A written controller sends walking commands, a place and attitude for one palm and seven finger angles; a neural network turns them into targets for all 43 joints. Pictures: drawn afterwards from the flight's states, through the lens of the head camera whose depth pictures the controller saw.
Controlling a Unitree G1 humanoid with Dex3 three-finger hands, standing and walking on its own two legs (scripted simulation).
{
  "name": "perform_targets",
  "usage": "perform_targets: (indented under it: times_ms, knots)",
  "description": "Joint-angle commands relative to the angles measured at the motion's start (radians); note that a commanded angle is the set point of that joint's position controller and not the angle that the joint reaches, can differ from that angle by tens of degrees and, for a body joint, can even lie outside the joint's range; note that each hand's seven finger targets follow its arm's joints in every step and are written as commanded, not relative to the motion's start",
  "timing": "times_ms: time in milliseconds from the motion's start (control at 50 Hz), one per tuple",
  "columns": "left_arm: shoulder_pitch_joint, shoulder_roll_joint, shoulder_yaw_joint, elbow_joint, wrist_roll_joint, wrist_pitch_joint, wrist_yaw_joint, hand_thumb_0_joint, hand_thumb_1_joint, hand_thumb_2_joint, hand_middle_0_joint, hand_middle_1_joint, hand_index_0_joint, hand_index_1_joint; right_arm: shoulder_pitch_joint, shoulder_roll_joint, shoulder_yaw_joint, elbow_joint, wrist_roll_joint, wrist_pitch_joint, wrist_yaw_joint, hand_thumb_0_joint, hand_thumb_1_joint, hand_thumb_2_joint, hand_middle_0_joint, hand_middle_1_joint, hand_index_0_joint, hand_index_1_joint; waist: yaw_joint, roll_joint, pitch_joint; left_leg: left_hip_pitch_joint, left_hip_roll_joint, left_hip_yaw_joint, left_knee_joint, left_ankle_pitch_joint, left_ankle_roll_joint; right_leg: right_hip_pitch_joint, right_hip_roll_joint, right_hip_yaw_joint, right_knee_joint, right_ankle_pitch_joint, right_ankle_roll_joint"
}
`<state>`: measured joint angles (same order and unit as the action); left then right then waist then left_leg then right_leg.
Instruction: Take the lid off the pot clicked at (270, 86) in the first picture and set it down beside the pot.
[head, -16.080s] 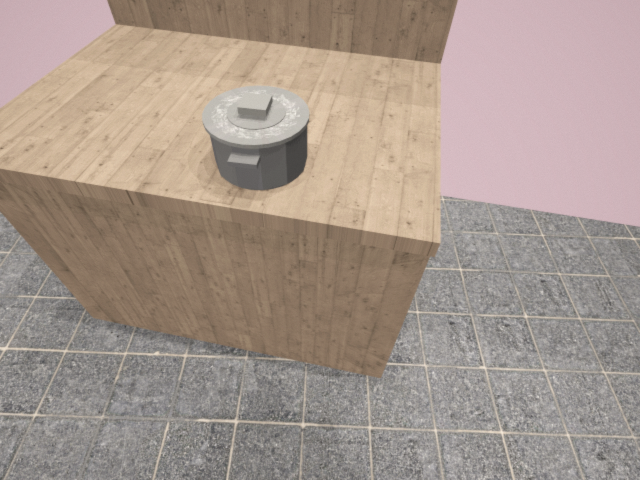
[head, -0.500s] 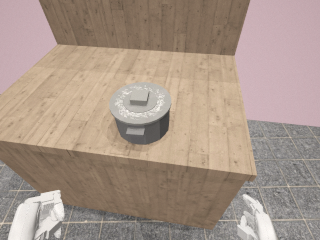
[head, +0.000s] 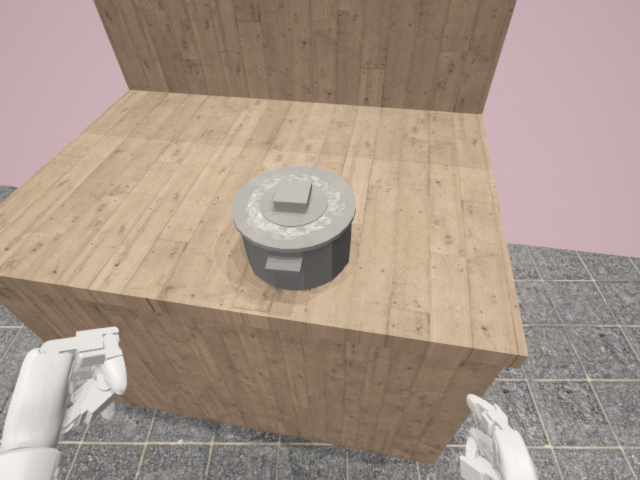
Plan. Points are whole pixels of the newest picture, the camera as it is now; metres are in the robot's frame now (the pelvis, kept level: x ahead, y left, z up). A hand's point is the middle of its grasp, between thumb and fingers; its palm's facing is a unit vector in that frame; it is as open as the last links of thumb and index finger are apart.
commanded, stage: reach forward and open the fingers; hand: left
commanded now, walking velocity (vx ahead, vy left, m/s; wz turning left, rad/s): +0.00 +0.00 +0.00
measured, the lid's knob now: (293, 194) +0.50 +0.12 +0.08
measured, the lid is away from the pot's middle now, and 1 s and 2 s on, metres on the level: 0.00 0.00 0.00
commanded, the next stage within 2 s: move the open hand above the knob in 1.06 s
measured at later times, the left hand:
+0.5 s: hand (97, 367) +0.19 +0.26 +0.10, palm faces -0.26 -0.01 -0.97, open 4.5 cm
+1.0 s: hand (113, 307) +0.24 +0.26 +0.13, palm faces -0.18 +0.00 -0.98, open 9.8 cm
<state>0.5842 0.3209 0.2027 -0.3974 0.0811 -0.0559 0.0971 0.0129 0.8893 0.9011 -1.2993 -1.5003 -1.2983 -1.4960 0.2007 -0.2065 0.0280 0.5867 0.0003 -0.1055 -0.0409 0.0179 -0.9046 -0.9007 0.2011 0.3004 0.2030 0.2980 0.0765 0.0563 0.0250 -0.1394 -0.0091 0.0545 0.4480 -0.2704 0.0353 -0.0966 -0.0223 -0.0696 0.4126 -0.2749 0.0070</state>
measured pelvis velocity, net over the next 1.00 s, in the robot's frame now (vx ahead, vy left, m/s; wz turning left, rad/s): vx -0.04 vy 0.01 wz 0.02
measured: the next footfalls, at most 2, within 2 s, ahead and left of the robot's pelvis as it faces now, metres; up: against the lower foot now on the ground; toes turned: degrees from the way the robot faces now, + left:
none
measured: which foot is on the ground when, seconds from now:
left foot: down 0.00-1.00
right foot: down 0.00-1.00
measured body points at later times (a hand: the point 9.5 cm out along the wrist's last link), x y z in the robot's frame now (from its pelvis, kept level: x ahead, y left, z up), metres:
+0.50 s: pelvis -0.03 +0.00 +0.00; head -0.01 -0.05 +0.45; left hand +0.19 +0.26 +0.16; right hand +0.19 -0.23 -0.10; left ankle -0.02 +0.09 -0.74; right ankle -0.03 -0.12 -0.74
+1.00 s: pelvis -0.04 +0.01 +0.00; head -0.02 -0.04 +0.45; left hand +0.25 +0.26 +0.19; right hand +0.16 -0.21 -0.10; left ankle -0.02 +0.09 -0.74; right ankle -0.03 -0.12 -0.74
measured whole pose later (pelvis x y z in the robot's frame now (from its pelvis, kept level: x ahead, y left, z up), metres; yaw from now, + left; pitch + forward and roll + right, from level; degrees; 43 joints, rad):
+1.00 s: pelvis -0.04 +0.01 +0.00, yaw +1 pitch -1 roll +0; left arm -0.05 0.68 0.03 -0.14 0.76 0.00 -0.32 0.00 -0.24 1.38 -0.86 -0.12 -0.86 -0.12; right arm 0.13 -0.30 0.02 0.56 0.05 0.08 0.01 0.02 -0.91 -0.90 0.20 0.30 0.20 0.30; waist 0.05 0.13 0.03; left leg -0.22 -0.04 0.05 0.41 -0.18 0.06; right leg -0.19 -0.05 -0.08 0.40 -0.20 0.02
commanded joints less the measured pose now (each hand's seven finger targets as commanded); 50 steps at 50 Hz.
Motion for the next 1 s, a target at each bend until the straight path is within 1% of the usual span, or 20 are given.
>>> perform_targets:
  times_ms: [0,20,40,100,120,160,240,320,380,400,500,520,560,620,700,720,820,880,900,980]
  knots:
    - [-0.141,0.267,0.054,-0.309,0.355,0.057,0.072,0.0,0.823,0.91,-1.243,-1.436,-1.243,-1.436,-0.178,-0.133,-0.036,-0.207,-0.002,0.033,0.013,0.0,-0.9,-0.9,0.2,0.3,0.2,0.3,-0.017,0.088,-0.037,-0.064,0.032,-0.046,-0.033,0.309,-0.023,-0.145,0.021,-0.015,0.013,0.169,-0.041]
    - [-0.089,0.288,0.047,-0.288,0.462,0.077,0.072,0.0,0.795,0.919,-1.228,-1.405,-1.228,-1.405,-0.157,-0.137,-0.042,-0.204,-0.005,0.048,0.021,0.0,-0.9,-0.9,0.2,0.3,0.2,0.3,0.006,0.088,-0.091,-0.048,0.04,-0.044,-0.031,0.305,-0.025,-0.134,0.027,-0.003,0.026,0.141,-0.046]
    - [0.015,0.311,0.057,-0.227,0.534,0.107,0.066,0.0,0.766,0.932,-1.219,-1.365,-1.219,-1.365,-0.163,-0.145,-0.051,-0.2,-0.003,0.075,0.028,0.0,-0.9,-0.9,0.2,0.3,0.2,0.3,0.026,0.092,-0.112,-0.056,0.043,-0.041,-0.025,0.306,-0.025,-0.123,0.032,0.006,0.029,0.136,-0.05]
    - [-0.019,0.378,0.064,-0.212,0.658,0.16,0.027,0.0,0.67,0.986,-1.205,-1.216,-1.205,-1.216,-0.225,-0.161,-0.046,-0.225,0.014,0.141,0.044,0.0,-0.9,-0.9,0.2,0.3,0.2,0.3,0.021,0.043,-0.171,-0.069,0.035,-0.036,-0.008,0.283,-0.023,-0.099,0.041,0.038,0.038,0.172,-0.053]
    - [-0.114,0.414,0.055,-0.239,0.696,0.16,0.011,0.0,0.638,1.007,-1.195,-1.181,-1.195,-1.181,-0.223,-0.165,-0.041,-0.233,0.012,0.152,0.045,0.0,-0.9,-0.9,0.2,0.3,0.2,0.3,0.011,0.01,-0.201,-0.075,0.03,-0.04,-0.013,0.25,-0.018,-0.099,0.03,0.032,0.034,0.144,-0.045]
    - [-0.163,0.461,0.06,-0.166,0.732,0.157,-0.026,0.0,0.572,1.051,-1.175,-1.11,-1.175,-1.11,-0.226,-0.167,-0.046,-0.213,0.02,0.163,0.036,0.0,-0.9,-0.9,0.2,0.3,0.2,0.3,0.004,-0.014,-0.2,-0.056,0.028,-0.048,-0.012,0.227,-0.004,-0.108,0.019,0.038,0.012,0.137,-0.032]
    - [-0.226,0.528,0.067,-0.104,0.703,0.123,-0.143,0.0,0.446,1.128,-1.133,-0.968,-1.133,-0.968,-0.221,-0.171,-0.053,-0.201,0.035,0.152,0.021,0.0,-0.9,-0.9,0.2,0.3,0.2,0.3,-0.01,-0.014,-0.218,-0.024,0.013,-0.06,-0.009,0.261,0.014,-0.08,0.005,0.039,-0.01,0.207,-0.014]
    - [-0.313,0.536,0.035,-0.126,0.648,0.079,-0.251,0.0,0.325,1.187,-1.088,-0.826,-1.088,-0.826,-0.213,-0.169,-0.052,-0.208,0.038,0.135,0.015,0.0,-0.9,-0.9,0.2,0.3,0.2,0.3,-0.03,0.006,-0.209,-0.005,-0.001,-0.064,-0.015,0.3,0.019,-0.074,0.0,0.025,-0.028,0.263,0.001]
    - [-0.383,0.618,0.094,-0.041,0.659,0.05,-0.302,0.0,0.239,1.218,-1.052,-0.72,-1.052,-0.72,-0.194,-0.181,-0.053,-0.185,0.033,0.144,0.011,0.0,-0.9,-0.9,0.2,0.3,0.2,0.3,-0.03,-0.038,-0.137,-0.021,-0.004,-0.065,-0.037,0.288,0.021,-0.095,0.004,0.017,-0.057,0.259,0.003]
    - [-0.408,0.653,0.137,-0.042,0.665,0.04,-0.306,0.0,0.211,1.226,-1.04,-0.684,-1.04,-0.684,-0.213,-0.181,-0.053,-0.192,0.039,0.14,0.013,0.0,-0.9,-0.9,0.2,0.3,0.2,0.3,-0.027,-0.022,-0.136,-0.011,-0.001,-0.065,-0.032,0.288,0.02,-0.085,0.012,0.026,-0.06,0.263,-0.005]
    - [-0.472,0.609,0.125,0.004,0.63,-0.009,-0.319,0.0,0.075,1.257,-0.977,-0.507,-0.977,-0.507,-0.203,-0.17,-0.057,-0.204,0.041,0.13,0.021,0.0,-0.9,-0.9,0.2,0.3,0.2,0.3,-0.015,0.011,-0.179,0.027,-0.016,-0.065,-0.04,0.288,0.019,-0.065,0.015,0.019,-0.076,0.249,-0.01]
    - [-0.515,0.585,0.083,-0.014,0.622,-0.016,-0.326,0.0,0.048,1.263,-0.964,-0.471,-0.964,-0.471,-0.191,-0.169,-0.055,-0.198,0.037,0.133,0.024,0.0,-0.9,-0.9,0.2,0.3,0.2,0.3,-0.022,0.028,-0.216,0.036,-0.018,-0.06,-0.051,0.285,0.016,-0.054,0.005,0.008,-0.074,0.236,-0.005]
    - [-0.551,0.56,0.049,-0.027,0.617,-0.02,-0.324,0.0,-0.006,1.276,-0.939,-0.4,-0.939,-0.4,-0.197,-0.176,-0.062,-0.197,0.038,0.134,0.03,0.0,-0.9,-0.9,0.2,0.3,0.2,0.3,-0.025,0.04,-0.205,0.04,-0.017,-0.064,-0.063,0.276,0.013,-0.068,0.008,0.006,-0.082,0.224,-0.004]
    - [-0.638,0.591,0.044,0.006,0.652,-0.008,-0.321,0.0,-0.09,1.303,-0.903,-0.294,-0.903,-0.294,-0.199,-0.178,-0.058,-0.19,0.038,0.134,0.035,0.0,-0.9,-0.9,0.2,0.3,0.2,0.3,-0.027,0.023,-0.209,0.026,-0.016,-0.069,-0.083,0.224,0.011,-0.071,0.013,0.007,-0.086,0.157,-0.009]
    - [-0.725,0.702,0.143,0.04,0.684,0.004,-0.302,0.0,-0.206,1.349,-0.856,-0.152,-0.856,-0.152,-0.21,-0.187,-0.057,-0.189,0.043,0.132,0.036,0.0,-0.9,-0.9,0.2,0.3,0.2,0.3,-0.01,0.028,-0.224,0.026,-0.015,-0.08,-0.08,0.222,0.011,-0.04,0.02,0.019,-0.072,0.154,-0.024]
    - [-0.775,0.692,0.116,0.041,0.687,0.0,-0.311,0.0,-0.236,1.361,-0.845,-0.116,-0.845,-0.116,-0.211,-0.175,-0.052,-0.18,0.039,0.132,0.035,0.0,-0.9,-0.9,0.2,0.3,0.2,0.3,-0.01,0.04,-0.255,0.027,-0.016,-0.077,-0.088,0.235,0.011,-0.032,0.01,0.014,-0.068,0.156,-0.022]
    - [-0.75,0.547,-0.009,0.102,0.633,0.039,-0.353,0.0,-0.268,1.382,-0.834,-0.081,-0.834,-0.081,-0.21,-0.183,-0.057,-0.197,0.05,0.138,0.055,0.0,-0.9,-0.9,0.2,0.3,0.2,0.3,-0.029,0.0,-0.21,0.025,-0.016,-0.074,-0.098,0.223,0.005,-0.078,0.019,-0.002,-0.071,0.157,-0.015]
    - [-0.83,0.585,-0.014,0.092,0.655,0.058,-0.369,0.0,-0.274,1.397,-0.837,-0.081,-0.837,-0.081,-0.218,-0.192,-0.058,-0.201,0.052,0.143,0.05,0.0,-0.9,-0.9,0.2,0.3,0.2,0.3,-0.028,-0.008,-0.185,0.009,-0.012,-0.083,-0.11,0.173,0.007,-0.089,0.02,0.003,-0.07,0.109,-0.015]
    - [-0.858,0.601,0.003,0.071,0.664,0.062,-0.365,0.0,-0.276,1.403,-0.837,-0.081,-0.837,-0.081,-0.229,-0.193,-0.054,-0.215,0.057,0.136,0.054,0.0,-0.9,-0.9,0.2,0.3,0.2,0.3,-0.034,0.022,-0.19,0.025,-0.013,-0.088,-0.095,0.172,0.008,-0.09,0.028,0.012,-0.06,0.106,-0.022]
    - [-0.994,0.742,0.1,0.068,0.702,0.035,-0.367,0.0,-0.28,1.414,-0.839,-0.081,-0.839,-0.081,-0.209,-0.183,-0.049,-0.189,0.043,0.125,0.035,0.0,-0.9,-0.9,0.2,0.3,0.2,0.3,-0.01,0.039,-0.292,0.047,-0.01,-0.104,-0.095,0.235,0.01,-0.041,0.016,0.013,-0.044,0.138,-0.028]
